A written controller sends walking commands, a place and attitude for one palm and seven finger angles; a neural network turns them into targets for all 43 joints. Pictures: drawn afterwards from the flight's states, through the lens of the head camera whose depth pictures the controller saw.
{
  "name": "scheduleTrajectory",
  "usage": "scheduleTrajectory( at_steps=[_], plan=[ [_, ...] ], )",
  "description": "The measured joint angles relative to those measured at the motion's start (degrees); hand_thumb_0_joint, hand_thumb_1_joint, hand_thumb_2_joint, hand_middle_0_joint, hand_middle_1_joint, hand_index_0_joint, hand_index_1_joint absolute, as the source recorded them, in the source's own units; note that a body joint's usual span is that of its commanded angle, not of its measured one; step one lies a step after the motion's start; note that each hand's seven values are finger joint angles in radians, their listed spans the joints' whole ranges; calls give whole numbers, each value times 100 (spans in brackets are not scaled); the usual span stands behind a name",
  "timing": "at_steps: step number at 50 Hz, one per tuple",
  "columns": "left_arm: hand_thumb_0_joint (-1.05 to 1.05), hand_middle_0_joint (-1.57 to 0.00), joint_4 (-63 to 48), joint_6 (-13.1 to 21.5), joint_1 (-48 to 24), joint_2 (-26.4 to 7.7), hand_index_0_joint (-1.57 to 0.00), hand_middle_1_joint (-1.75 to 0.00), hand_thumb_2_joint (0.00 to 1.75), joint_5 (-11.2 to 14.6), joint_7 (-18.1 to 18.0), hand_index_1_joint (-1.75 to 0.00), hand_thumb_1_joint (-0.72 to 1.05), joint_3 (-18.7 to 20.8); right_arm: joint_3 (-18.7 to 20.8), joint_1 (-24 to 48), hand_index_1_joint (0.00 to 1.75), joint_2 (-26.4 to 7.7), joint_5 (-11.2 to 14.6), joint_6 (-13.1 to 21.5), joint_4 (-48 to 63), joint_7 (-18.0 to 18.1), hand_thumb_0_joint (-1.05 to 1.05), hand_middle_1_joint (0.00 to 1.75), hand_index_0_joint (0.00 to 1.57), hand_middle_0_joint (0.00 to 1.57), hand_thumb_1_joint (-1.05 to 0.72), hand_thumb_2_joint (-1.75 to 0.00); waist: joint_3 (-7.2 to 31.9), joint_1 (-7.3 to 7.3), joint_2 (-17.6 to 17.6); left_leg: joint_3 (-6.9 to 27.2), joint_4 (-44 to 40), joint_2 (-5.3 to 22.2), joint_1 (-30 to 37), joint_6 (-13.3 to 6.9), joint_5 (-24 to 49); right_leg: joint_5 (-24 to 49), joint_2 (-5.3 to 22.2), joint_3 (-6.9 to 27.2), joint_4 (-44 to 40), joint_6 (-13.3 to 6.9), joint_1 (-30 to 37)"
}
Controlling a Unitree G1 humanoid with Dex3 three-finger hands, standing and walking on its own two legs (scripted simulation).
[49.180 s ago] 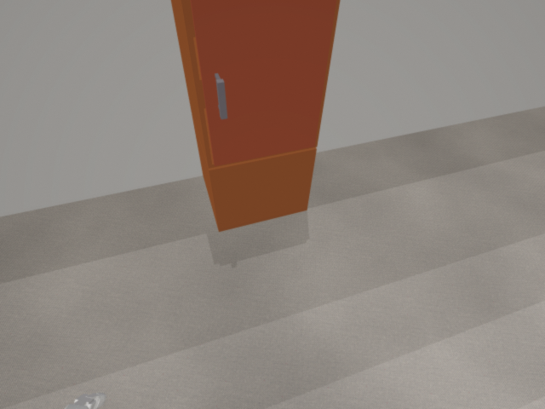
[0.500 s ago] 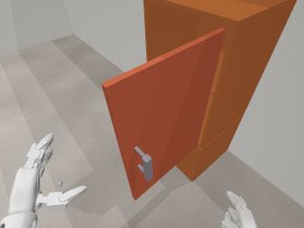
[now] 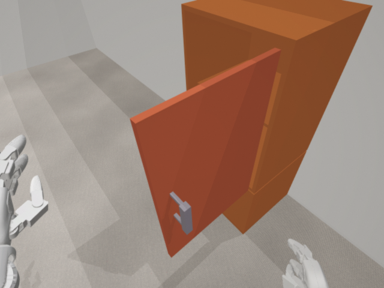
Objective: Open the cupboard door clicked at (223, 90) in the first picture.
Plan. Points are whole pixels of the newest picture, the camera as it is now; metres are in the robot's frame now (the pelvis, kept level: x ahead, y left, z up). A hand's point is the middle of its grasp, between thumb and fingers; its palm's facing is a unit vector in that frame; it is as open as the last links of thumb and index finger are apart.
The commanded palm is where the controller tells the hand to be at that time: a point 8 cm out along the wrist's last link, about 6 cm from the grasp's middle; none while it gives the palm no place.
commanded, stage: draw the hand back to the body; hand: left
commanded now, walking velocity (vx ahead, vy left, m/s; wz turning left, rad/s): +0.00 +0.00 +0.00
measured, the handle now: (181, 213) +0.31 +0.08 -0.06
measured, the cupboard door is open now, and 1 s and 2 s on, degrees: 92 92 92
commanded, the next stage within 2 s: step back with the hand held close in 0.22 s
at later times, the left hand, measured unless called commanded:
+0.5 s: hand (46, 204) +0.19 +0.26 +0.16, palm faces +0.43 -0.78 -0.46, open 7.4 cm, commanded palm +0.13 +0.29 +0.17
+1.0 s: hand out of the picture +0.11 +0.29 +0.15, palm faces +0.43 -0.75 -0.50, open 7.4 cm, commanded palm +0.04 +0.32 +0.17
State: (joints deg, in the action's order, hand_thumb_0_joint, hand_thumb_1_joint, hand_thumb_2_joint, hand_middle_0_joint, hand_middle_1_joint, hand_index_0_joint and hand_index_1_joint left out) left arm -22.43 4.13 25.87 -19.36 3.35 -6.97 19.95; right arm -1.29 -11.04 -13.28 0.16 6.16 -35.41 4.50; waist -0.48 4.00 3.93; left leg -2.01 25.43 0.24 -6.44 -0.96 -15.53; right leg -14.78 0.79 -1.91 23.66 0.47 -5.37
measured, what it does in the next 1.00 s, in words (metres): shifts its weight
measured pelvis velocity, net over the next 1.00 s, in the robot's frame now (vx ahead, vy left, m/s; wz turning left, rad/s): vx -0.09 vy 0.02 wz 0.01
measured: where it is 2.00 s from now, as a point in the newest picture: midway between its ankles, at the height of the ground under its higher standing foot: outside the picture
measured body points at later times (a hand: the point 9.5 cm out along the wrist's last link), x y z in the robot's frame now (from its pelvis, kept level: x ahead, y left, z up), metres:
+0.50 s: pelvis -0.01 -0.01 +0.00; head -0.01 -0.02 +0.45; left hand +0.16 +0.30 +0.19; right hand +0.18 -0.24 -0.08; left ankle -0.02 +0.11 -0.74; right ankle -0.02 -0.12 -0.74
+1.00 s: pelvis -0.09 +0.02 -0.01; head -0.07 +0.03 +0.44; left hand +0.08 +0.32 +0.18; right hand +0.08 -0.22 -0.09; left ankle -0.02 +0.11 -0.74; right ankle -0.02 -0.12 -0.74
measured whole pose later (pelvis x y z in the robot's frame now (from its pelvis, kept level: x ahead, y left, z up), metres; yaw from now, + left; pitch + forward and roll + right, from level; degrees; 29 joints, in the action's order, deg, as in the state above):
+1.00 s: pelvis -0.09 +0.02 -0.01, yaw +1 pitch -1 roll -2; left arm -28.2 11.5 30.4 -23.2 -0.1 -8.4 24.6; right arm -0.1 -11.8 -12.6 0.5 3.1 -31.2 5.4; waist -3.6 0.3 0.6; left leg -2.2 33.6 0.0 -21.6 -3.3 -11.3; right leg -10.0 0.0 0.2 30.0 1.8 -19.4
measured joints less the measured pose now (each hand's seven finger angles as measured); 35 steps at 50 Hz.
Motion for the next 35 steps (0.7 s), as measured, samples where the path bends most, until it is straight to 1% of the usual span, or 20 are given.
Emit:
scheduleTrajectory(
  at_steps=[6,18,19,22,25,30,35],
  plan=[
    [1,-20,34,-48,81,49,-20,-31,88,-30,39,-30,87,-148,24,-14,30,17,-21,8,-71,28,2,30,20,20,-90,-89,-52,-1,-24,1,-88,34,87,29,53,55,-37,-2,-90,-34,84],
    [1,-21,84,21,12,17,-21,-31,89,-23,34,-30,89,-76,47,-5,30,53,-30,80,-183,35,2,30,20,20,-90,-89,-114,-1,-15,11,-184,91,179,72,128,148,-97,-11,-224,-77,192],
    [1,-21,76,46,-8,11,-21,-31,89,-34,49,-30,89,-46,31,-5,30,43,-20,50,-156,36,2,30,20,20,-90,-89,-95,-14,-10,23,-159,102,128,73,127,163,-109,-23,-242,-79,166],
    [1,-21,76,276,32,-60,-21,-31,89,-76,58,-30,89,160,3,85,30,28,-33,-107,-60,23,2,30,20,20,-90,-89,-32,-131,-13,39,-50,149,-130,72,121,245,-154,-37,-292,-81,-21],
    [1,-21,8,390,153,-140,-20,-31,89,-97,50,-30,89,247,50,177,30,-3,-38,-260,74,27,2,30,20,20,-90,-89,-47,-231,-45,-11,-50,139,-315,57,176,313,-142,12,-264,-62,-238],
    [1,-21,-201,417,465,-282,-21,-31,89,-94,63,-30,89,197,172,250,30,-70,-10,-480,263,68,2,30,20,20,-90,-89,-94,-345,-100,-115,-61,76,-532,2,287,383,-74,113,-145,-1,-544],
    [1,-21,-368,423,621,-461,-21,-31,89,-92,27,-30,89,249,236,228,30,-60,30,-615,363,108,2,30,20,20,-90,-89,-148,-384,-207,-160,39,35,-734,-53,363,453,-28,157,-9,46,-771]
  ],
)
